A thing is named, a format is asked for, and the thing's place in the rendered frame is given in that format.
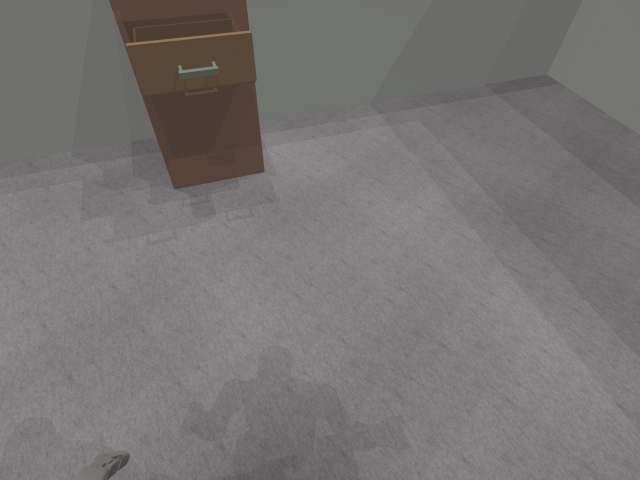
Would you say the left robot hand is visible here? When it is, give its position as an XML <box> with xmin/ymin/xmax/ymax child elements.
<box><xmin>73</xmin><ymin>451</ymin><xmax>130</xmax><ymax>480</ymax></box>

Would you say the handle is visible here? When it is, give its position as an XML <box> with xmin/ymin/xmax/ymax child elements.
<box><xmin>185</xmin><ymin>89</ymin><xmax>219</xmax><ymax>101</ymax></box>
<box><xmin>178</xmin><ymin>61</ymin><xmax>220</xmax><ymax>80</ymax></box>

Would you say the cabinet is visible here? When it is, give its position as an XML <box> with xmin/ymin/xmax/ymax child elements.
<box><xmin>109</xmin><ymin>0</ymin><xmax>265</xmax><ymax>190</ymax></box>

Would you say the drawer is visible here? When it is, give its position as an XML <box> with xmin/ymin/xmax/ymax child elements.
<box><xmin>126</xmin><ymin>18</ymin><xmax>257</xmax><ymax>97</ymax></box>

